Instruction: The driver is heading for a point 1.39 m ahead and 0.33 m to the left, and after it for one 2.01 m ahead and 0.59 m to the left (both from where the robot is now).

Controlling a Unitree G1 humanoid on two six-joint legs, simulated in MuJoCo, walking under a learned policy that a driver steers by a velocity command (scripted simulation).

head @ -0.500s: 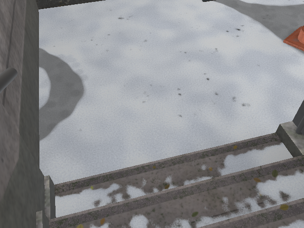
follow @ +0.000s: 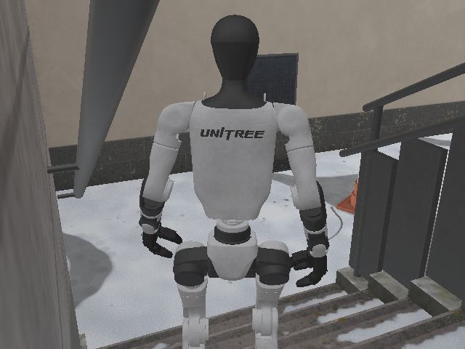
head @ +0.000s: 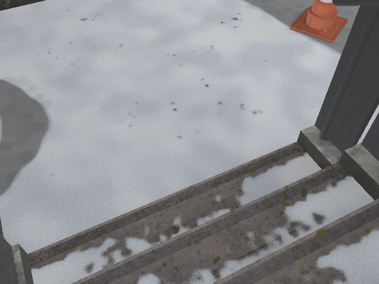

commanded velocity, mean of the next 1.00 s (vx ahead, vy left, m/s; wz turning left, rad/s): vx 0.16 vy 0.00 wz -0.04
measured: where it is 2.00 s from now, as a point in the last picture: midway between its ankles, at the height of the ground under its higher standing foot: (144, 277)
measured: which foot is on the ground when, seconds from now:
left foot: down 0.00-0.80, up 0.82-1.00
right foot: down 0.00-1.00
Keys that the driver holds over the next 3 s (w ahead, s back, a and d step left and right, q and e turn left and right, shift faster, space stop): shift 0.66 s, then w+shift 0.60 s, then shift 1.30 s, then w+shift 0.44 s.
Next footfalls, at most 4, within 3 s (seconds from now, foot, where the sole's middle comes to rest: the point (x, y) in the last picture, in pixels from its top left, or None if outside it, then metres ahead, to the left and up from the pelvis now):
1.24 left None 0.28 0.23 -0.90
1.70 right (169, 264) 0.67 0.09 -1.05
2.04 left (122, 280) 0.61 0.29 -1.05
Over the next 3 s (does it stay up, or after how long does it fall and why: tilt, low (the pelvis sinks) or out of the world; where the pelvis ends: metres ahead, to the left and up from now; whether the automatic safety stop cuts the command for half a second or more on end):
stays up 0.70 0.20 -0.31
